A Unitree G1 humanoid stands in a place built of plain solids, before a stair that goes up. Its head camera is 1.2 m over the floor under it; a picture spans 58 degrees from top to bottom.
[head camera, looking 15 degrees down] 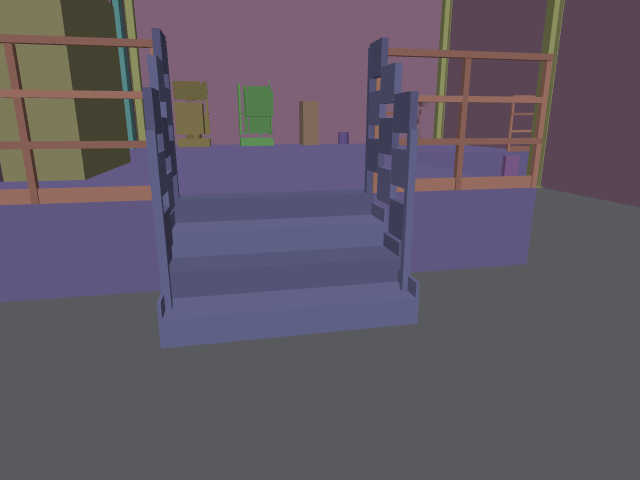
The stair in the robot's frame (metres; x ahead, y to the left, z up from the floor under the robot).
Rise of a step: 0.17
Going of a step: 0.30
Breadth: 1.52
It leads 12 degrees to the left of straight ahead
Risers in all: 4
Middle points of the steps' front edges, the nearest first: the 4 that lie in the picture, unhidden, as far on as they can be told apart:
2.31 0.14 0.17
2.61 0.20 0.34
2.90 0.26 0.51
3.19 0.32 0.68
